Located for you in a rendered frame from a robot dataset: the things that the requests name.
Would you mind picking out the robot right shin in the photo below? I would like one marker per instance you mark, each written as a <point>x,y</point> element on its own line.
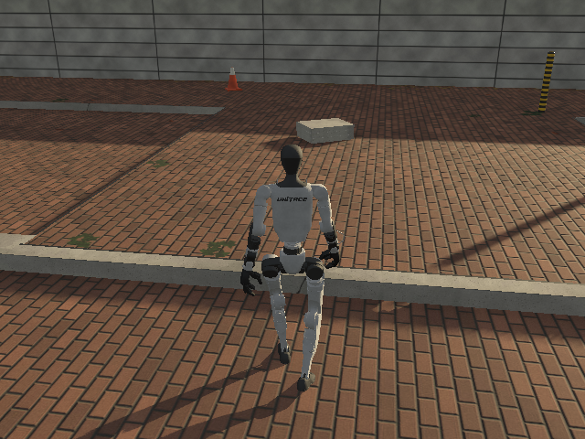
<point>310,342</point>

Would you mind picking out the right robot upper arm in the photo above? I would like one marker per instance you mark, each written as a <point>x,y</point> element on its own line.
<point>324,207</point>

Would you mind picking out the robot left thigh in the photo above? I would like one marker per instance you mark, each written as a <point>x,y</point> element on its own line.
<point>270,267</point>

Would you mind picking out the right robot forearm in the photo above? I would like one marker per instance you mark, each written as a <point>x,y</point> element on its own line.
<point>332,241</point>

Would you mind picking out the left robot upper arm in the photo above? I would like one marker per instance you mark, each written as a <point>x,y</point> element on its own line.
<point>259,210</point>

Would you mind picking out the left robot hand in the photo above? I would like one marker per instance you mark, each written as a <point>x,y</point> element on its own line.
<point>244,280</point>

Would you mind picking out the right robot hand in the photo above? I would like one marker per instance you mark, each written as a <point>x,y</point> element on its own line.
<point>326,255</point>

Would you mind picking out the left robot forearm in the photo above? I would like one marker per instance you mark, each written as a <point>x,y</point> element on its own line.
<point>251,251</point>

